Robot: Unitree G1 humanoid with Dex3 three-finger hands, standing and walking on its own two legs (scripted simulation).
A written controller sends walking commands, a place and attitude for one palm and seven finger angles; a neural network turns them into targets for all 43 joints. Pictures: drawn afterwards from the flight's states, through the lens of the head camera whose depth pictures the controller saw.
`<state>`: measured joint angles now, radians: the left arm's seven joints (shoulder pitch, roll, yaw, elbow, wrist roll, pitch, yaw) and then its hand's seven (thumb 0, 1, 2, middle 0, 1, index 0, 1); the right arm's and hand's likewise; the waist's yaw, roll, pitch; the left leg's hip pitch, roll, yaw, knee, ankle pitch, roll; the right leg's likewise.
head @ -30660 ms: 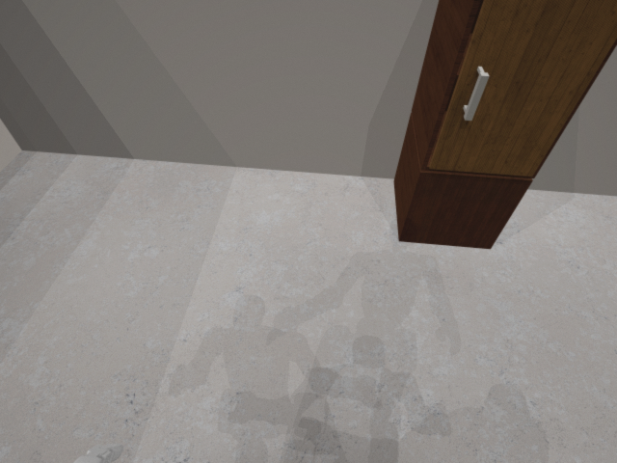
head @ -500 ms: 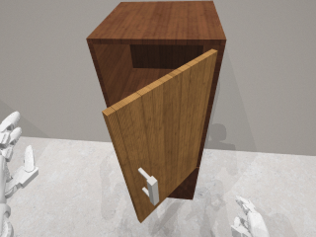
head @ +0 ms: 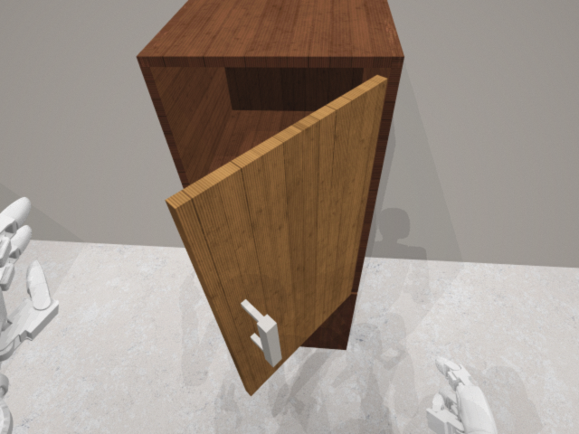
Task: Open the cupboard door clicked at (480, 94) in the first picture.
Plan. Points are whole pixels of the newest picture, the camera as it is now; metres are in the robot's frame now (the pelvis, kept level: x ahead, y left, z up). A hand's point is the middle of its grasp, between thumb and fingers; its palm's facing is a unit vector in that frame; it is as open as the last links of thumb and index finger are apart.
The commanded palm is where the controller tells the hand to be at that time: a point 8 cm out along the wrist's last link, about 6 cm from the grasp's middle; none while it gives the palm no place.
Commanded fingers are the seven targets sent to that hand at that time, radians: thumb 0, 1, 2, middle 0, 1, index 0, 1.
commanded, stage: step back with the hand held close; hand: left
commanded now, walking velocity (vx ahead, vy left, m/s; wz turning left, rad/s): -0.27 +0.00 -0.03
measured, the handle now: (261, 333) +0.28 +0.08 -0.05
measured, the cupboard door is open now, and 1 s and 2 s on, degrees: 50 50 50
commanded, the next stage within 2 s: stop stepping back and stand still in 1.28 s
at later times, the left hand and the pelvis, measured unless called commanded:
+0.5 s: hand (1, 365) +0.14 +0.28 +0.16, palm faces +0.35 -0.78 -0.52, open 7.4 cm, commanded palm +0.08 +0.32 +0.17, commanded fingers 0.00 0.90 0.90 -0.20 -0.30 -0.20 -0.30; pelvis -0.06 +0.03 -0.01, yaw -1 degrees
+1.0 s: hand out of the picture +0.08 +0.31 +0.16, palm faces +0.42 -0.76 -0.49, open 7.4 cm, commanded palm +0.01 +0.33 +0.17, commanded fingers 0.00 0.90 0.90 -0.20 -0.30 -0.20 -0.30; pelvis -0.12 +0.03 -0.01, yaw +1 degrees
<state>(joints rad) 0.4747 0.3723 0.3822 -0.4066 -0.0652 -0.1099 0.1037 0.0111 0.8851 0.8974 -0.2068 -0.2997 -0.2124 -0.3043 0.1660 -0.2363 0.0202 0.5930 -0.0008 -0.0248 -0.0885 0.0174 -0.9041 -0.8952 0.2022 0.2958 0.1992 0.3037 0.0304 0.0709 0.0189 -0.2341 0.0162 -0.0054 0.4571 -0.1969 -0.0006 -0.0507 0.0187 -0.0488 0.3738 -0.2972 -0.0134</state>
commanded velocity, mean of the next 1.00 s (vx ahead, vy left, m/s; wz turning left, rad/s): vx -0.32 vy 0.00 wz -0.03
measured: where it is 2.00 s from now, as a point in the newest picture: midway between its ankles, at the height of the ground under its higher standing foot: outside the picture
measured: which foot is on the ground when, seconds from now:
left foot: down 0.00-1.00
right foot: down 0.00-0.82, up 0.84-1.00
